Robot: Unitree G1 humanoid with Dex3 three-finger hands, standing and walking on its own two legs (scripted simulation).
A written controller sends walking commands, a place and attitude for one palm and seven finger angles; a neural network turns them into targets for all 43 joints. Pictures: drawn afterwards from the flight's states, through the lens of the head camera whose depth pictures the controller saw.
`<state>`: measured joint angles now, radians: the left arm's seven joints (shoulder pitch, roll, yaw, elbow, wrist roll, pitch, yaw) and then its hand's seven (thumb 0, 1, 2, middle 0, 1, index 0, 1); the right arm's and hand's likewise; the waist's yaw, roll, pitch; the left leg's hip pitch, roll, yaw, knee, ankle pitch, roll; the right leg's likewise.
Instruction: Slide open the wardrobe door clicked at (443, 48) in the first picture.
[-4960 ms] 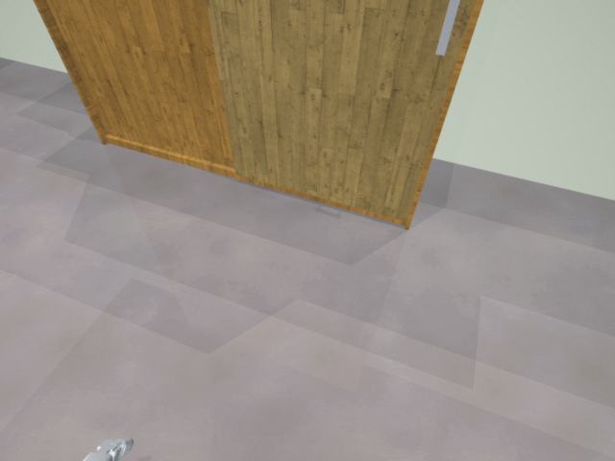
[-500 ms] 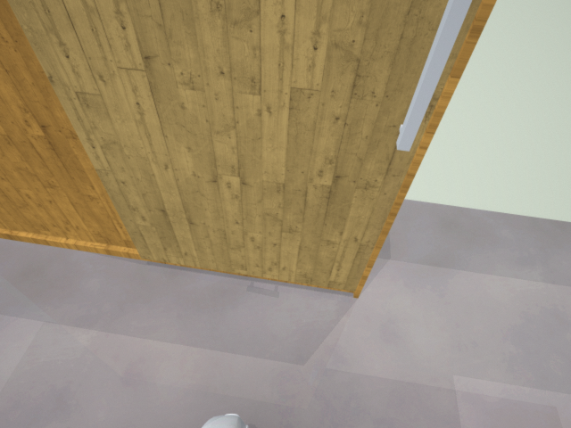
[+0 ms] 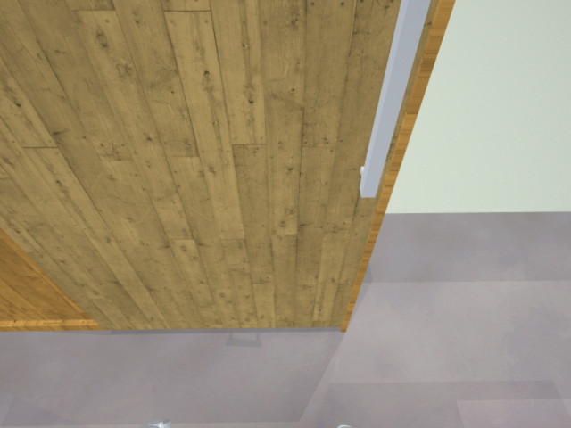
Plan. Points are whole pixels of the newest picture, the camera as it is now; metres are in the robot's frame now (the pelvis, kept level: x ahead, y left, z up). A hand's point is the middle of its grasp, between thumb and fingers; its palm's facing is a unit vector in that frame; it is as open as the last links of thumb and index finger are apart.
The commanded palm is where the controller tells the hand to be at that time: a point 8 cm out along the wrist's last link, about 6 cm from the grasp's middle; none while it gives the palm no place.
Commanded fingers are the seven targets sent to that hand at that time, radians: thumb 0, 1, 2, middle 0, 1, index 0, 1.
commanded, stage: come to a stop and stand still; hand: right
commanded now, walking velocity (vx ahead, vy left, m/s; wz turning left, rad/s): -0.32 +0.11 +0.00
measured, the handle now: (384, 105) +0.53 -0.15 +0.19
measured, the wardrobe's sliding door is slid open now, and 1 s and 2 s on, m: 0.00 0.00 0.00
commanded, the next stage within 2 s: look again from close up in 1.50 s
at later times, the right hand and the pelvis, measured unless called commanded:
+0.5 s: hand out of the picture +0.04 -0.19 -0.17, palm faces +0.01 +0.97 -0.25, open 7.4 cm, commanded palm none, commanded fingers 0.00 -0.90 -0.90 0.20 0.30 0.20 0.30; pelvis -0.02 +0.01 +0.00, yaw +2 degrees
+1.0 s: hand out of the picture -0.07 -0.16 -0.17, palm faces +0.08 +0.98 -0.20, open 7.4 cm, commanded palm none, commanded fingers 0.00 -0.90 -0.90 0.20 0.30 0.20 0.30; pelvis -0.02 +0.00 +0.00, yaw +1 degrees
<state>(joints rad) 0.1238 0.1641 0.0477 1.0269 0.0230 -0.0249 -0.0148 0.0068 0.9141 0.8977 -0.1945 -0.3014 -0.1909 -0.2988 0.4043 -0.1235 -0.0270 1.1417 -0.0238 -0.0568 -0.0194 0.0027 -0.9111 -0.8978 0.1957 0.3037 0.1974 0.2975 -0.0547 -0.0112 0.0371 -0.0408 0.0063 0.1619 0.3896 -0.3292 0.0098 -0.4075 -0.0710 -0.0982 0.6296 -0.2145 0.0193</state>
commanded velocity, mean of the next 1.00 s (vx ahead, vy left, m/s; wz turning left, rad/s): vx -0.02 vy -0.03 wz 0.00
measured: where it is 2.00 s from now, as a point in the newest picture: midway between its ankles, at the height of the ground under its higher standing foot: outside the picture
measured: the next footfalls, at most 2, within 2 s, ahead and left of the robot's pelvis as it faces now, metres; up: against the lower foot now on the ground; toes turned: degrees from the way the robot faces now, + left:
right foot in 0.02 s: +0.12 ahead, -0.11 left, +0.00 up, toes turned -7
left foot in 0.52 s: +0.00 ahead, +0.11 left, +0.00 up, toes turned +7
